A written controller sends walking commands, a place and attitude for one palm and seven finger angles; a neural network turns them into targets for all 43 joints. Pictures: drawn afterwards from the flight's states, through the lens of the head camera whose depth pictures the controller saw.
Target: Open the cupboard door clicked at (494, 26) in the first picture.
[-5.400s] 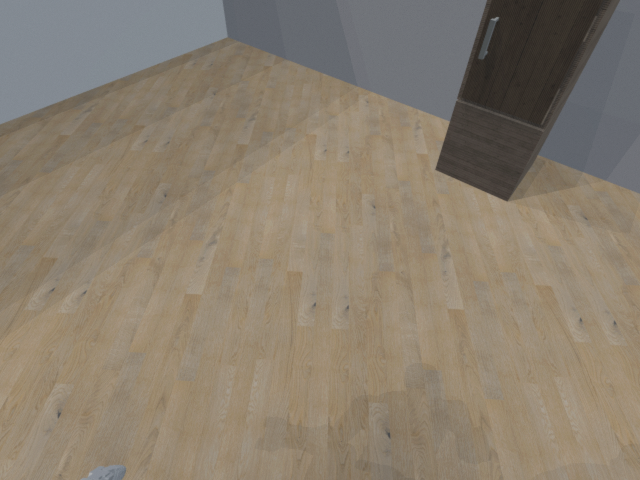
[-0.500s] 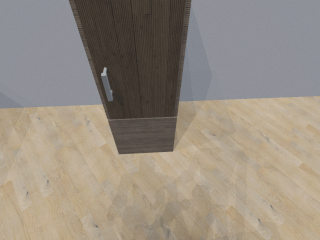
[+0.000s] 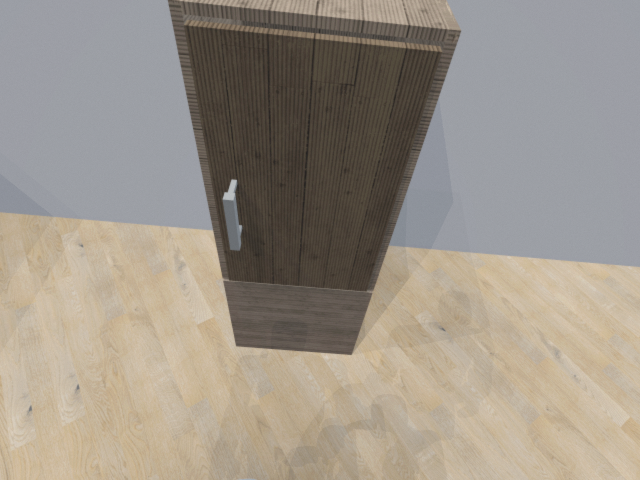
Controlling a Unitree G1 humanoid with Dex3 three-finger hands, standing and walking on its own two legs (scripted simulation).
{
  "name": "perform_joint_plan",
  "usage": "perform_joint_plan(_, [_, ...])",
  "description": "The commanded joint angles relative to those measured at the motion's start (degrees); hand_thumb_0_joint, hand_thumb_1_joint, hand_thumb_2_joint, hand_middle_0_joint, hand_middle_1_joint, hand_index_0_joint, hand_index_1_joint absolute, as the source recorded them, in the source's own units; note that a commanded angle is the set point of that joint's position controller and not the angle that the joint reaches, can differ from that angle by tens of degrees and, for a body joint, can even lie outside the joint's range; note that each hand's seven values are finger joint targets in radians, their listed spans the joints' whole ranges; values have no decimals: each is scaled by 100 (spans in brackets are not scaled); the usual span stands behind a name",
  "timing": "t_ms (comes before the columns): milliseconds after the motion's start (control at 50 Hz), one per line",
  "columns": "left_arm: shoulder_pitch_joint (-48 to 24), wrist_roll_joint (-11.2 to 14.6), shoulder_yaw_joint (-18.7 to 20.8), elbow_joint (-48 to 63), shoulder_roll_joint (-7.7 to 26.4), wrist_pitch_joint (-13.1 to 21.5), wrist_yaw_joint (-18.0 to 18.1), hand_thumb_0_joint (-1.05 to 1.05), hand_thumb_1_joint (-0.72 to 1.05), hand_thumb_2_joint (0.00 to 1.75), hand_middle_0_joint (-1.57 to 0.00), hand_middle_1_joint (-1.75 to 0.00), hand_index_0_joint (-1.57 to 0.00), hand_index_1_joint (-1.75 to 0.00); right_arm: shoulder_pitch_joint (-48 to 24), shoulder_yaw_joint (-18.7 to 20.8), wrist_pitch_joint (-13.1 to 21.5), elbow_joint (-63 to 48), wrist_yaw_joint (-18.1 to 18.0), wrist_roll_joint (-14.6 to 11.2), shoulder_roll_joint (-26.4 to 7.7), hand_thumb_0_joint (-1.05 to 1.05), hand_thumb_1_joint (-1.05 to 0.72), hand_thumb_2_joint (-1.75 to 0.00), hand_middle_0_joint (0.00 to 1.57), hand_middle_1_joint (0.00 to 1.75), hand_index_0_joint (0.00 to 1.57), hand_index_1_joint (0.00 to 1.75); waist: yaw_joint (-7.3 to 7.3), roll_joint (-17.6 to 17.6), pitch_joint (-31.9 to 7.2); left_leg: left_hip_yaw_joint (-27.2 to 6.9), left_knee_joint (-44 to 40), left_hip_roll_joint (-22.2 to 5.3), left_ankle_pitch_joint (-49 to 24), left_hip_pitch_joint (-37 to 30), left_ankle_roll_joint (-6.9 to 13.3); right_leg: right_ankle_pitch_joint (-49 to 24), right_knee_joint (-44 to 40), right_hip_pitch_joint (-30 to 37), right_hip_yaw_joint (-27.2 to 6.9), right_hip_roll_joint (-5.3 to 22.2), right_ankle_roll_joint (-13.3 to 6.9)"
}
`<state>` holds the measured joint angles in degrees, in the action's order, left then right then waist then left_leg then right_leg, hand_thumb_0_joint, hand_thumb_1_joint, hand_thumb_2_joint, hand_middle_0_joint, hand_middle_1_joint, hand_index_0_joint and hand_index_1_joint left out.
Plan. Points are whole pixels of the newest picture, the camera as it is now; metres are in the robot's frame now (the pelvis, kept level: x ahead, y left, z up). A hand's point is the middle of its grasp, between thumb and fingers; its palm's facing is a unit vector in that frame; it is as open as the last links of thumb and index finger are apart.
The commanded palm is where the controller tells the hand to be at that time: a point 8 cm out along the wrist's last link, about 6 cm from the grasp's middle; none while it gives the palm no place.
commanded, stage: come to a stop and stand still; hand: left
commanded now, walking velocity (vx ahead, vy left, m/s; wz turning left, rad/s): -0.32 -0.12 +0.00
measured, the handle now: (234, 216) +0.56 +0.21 -0.07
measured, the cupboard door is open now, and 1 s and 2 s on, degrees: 0 0 0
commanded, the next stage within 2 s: look again from close up in 1.22 s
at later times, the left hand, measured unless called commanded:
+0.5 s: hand out of the picture +0.05 +0.11 -0.14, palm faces +0.04 -0.96 -0.28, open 7.4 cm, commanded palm none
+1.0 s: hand out of the picture -0.03 +0.16 -0.17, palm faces +0.10 -0.97 -0.21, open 7.4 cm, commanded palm none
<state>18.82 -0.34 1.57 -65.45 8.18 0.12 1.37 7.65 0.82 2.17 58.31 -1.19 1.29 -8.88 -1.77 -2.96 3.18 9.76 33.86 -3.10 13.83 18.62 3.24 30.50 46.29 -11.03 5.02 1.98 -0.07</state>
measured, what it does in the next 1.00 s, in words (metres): steps on the spot: right foot, then left foot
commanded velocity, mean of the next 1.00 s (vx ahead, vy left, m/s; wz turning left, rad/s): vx -0.02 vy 0.06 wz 0.00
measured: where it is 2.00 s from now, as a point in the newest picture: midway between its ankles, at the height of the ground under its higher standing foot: outside the picture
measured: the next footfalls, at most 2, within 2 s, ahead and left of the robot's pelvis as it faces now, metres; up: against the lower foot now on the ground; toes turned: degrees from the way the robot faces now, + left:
right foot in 0.34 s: +0.02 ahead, -0.16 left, +0.00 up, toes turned -2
left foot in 0.86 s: +0.02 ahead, +0.08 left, +0.00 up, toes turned +2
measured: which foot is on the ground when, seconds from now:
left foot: down 0.00-0.34, up 0.36-0.84, down 0.86-1.00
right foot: up 0.00-0.32, down 0.34-1.00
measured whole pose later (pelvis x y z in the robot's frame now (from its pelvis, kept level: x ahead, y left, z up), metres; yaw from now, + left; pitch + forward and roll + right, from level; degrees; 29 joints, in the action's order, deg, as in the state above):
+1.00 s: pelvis -0.02 -0.03 +0.01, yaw +1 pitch +0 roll +1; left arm 15.9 -1.0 2.3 -62.6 12.0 -2.3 1.0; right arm 12.4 0.6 -1.1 60.5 -1.7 0.9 -8.8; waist -2.2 -3.0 0.7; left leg 2.8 25.2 -0.2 16.3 9.0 -0.3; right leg 17.2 32.9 -16.1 2.3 3.8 0.8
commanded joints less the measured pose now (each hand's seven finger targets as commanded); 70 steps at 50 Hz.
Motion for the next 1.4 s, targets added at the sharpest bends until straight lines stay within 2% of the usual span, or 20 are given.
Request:
perform_joint_plan(0, [280,-10,17,261,343,-48,73,0,90,90,-20,-30,-20,-30,298,136,-87,4,-162,-58,-777,0,-90,-90,20,30,20,30,99,975,-280,-1378,-1591,-1608,-3897,-932,641,-182,167,-725,-427,380,161])
perform_joint_plan(100, [8,-76,211,684,488,-255,76,0,90,90,-20,-30,-20,-30,467,419,-255,-46,-186,-25,-1090,0,-90,-90,20,30,20,30,243,726,-763,-1303,-1302,-1835,-4309,-1361,831,-190,1017,-1264,-441,174,194])
perform_joint_plan(240, [48,-51,254,933,424,-238,41,0,90,90,-20,-30,-20,-30,-135,468,-352,-315,-29,32,-1072,0,-90,-90,20,30,20,30,45,1474,-538,-1007,-1326,-1447,-1704,-284,487,-800,-298,-408,-165,101,94])
perform_joint_plan(280, [402,-102,243,825,605,-125,60,0,90,90,-20,-30,-20,-30,-70,448,-381,-329,33,-25,-903,0,-90,-90,20,30,20,30,-144,752,-546,-749,-688,-944,-383,68,59,-1869,-1930,297,-199,156,131])
perform_joint_plan(320, [-94,-159,284,1097,1483,-19,74,0,90,90,-20,-30,-20,-30,107,352,-451,-518,109,-79,-389,0,-90,-90,20,30,20,30,9,-1241,-98,-559,963,81,1738,597,-470,-2141,-3358,-583,-2464,2045,-624])
perform_joint_plan(340, [-208,-146,299,1176,1539,-35,68,0,90,90,-20,-30,-20,-30,-59,374,-549,-545,103,-42,-546,0,-90,-90,20,30,20,30,-75,-797,-55,-963,1530,31,1778,453,-430,-1670,-3514,-1021,-2552,2177,-922])
perform_joint_plan(360, [-456,-149,351,1199,1586,-11,87,0,90,90,-20,-30,-20,-30,16,381,-570,-511,108,-16,-580,0,-90,-90,20,30,20,30,34,-1183,24,-1116,1950,72,1553,718,-397,-1521,-3509,-959,-2653,2047,-911])
perform_joint_plan(420, [-770,-116,337,1298,1329,6,96,0,90,90,-20,-30,-20,-30,479,413,-541,-257,158,8,-780,0,-90,-90,20,30,20,30,177,-580,-41,-1153,2701,73,682,945,-493,-2139,-3159,-412,-1687,1621,-726])
perform_joint_plan(500, [-324,-99,356,1186,1295,43,123,0,90,90,-20,-30,-20,-30,412,384,-527,-324,163,10,-775,0,-90,-90,20,30,20,30,-50,-498,-217,-1136,2538,99,532,1127,-638,-2768,-3022,303,-1560,1683,-786])
perform_joint_plan(680, [-105,-167,389,981,1403,12,80,0,90,90,-20,-30,-20,-30,330,284,-438,-376,133,-67,-653,0,-90,-90,20,30,20,30,-185,-894,-404,-838,870,151,1071,347,-577,-2861,-3036,435,-1582,1637,-921])
perform_joint_plan(760, [-426,-114,370,882,1363,-51,71,0,90,90,-20,-30,-20,-30,933,212,-331,-129,77,-82,-565,0,-90,-90,20,30,20,30,136,-832,-539,-585,-774,259,202,-843,-471,-2407,-2761,-110,-1251,1263,-605])
perform_joint_plan(800, [-455,-44,280,880,996,-103,54,0,90,90,-20,-30,-20,-30,1192,212,-239,-7,45,-62,-776,0,-90,-90,20,30,20,30,242,138,-504,-1035,-1532,-253,-163,-1565,-315,-1511,-2147,-865,-806,711,-226])
perform_joint_plan(840, [-382,-49,180,930,567,-113,11,0,90,90,-20,-30,-20,-30,798,247,-258,-199,20,-3,-1253,0,-90,-90,20,30,20,30,93,1257,-106,-2243,-2144,-1406,462,-345,239,-889,-1424,-862,-97,169,85])
perform_joint_plan(880, [-480,-95,144,769,624,-168,-7,0,90,90,-20,-30,-20,-30,392,174,-226,-143,-30,-18,-992,0,-90,-90,20,30,20,30,14,1707,321,-2075,-2619,-1104,951,264,287,-894,-873,-561,-215,183,87])
perform_joint_plan(980, [-32,-63,41,351,651,-25,-19,0,90,90,-20,-30,-20,-30,540,122,-149,80,-102,-74,-752,0,-90,-90,20,30,20,30,-23,755,-38,-1246,-1452,-545,-1402,-691,49,-2269,-2226,-109,-448,267,104])
perform_joint_plan(1060, [-138,-31,8,218,781,73,37,0,90,90,-20,-30,-20,-30,815,106,-130,262,-87,-101,-671,0,-90,-90,20,30,20,30,180,-170,-398,-987,-1148,-334,-1361,-1111,-262,-3533,-2310,119,-725,568,-57])
perform_joint_plan(1280, [-205,-15,-29,102,635,11,62,0,90,90,-20,-30,-20,-30,976,7,-94,573,-102,-91,-529,0,-90,-90,20,30,20,30,113,458,43,-1042,-1557,-365,-942,-836,-247,-2679,-2555,202,-597,436,-3])
perform_joint_plan(1300, [244,-84,-104,-43,751,162,306,0,90,90,-20,-30,-20,-30,622,17,-13,178,-19,-136,-769,0,-90,-90,20,30,20,30,5,466,128,-837,-542,-432,-1473,-526,-370,-4056,-2260,56,-804,676,-67])
perform_joint_plan(1320, [69,-54,-62,236,953,223,243,0,90,90,-20,-30,-20,-30,972,5,-39,59,0,-69,-500,0,-90,-90,20,30,20,30,209,681,-314,-967,-792,-131,-357,-563,-356,-3432,-2112,226,-921,757,-210])
perform_joint_plan(1380, [-132,-47,-101,396,802,164,122,0,90,90,-20,-30,-20,-30,1292,-33,24,6,6,-30,-542,0,-90,-90,20,30,20,30,187,1203,-396,-1181,-1053,-401,-989,-499,-158,-2058,-1793,92,-495,350,-215])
